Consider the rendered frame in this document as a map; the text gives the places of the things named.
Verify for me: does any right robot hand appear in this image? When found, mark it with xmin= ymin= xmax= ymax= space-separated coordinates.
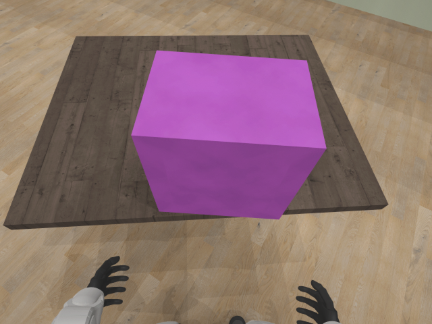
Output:
xmin=296 ymin=280 xmax=340 ymax=324

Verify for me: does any left robot forearm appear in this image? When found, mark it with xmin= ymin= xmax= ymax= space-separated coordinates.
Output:
xmin=51 ymin=288 xmax=105 ymax=324

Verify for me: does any table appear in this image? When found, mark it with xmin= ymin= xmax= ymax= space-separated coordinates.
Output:
xmin=3 ymin=35 xmax=388 ymax=230

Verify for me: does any left robot hand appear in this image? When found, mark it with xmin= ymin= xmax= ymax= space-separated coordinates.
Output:
xmin=87 ymin=256 xmax=130 ymax=307

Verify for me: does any carton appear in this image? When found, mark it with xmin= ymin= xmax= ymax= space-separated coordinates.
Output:
xmin=131 ymin=51 xmax=326 ymax=219

